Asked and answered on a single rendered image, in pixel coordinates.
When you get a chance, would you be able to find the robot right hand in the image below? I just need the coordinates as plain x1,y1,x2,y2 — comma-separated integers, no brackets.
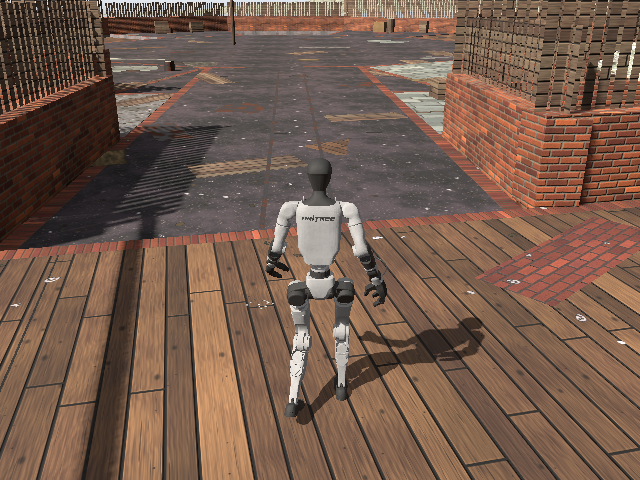
364,280,387,307

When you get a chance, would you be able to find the robot left upper arm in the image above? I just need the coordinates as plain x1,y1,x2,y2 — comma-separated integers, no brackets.
271,201,299,254

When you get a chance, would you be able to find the robot right forearm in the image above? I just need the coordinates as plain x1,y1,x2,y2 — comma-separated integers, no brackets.
360,242,383,286

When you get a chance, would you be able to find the robot left hand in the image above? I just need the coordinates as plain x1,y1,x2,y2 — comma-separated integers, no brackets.
265,262,289,278

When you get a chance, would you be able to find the robot left foot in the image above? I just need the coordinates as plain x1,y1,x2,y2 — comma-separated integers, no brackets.
284,399,305,417

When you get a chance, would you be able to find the robot left forearm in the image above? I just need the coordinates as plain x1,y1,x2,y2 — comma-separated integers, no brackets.
266,239,282,268

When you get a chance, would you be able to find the robot torso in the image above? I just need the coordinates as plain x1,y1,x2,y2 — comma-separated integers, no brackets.
296,196,343,300

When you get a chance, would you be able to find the robot right upper arm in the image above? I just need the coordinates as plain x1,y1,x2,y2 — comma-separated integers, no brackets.
340,201,369,258

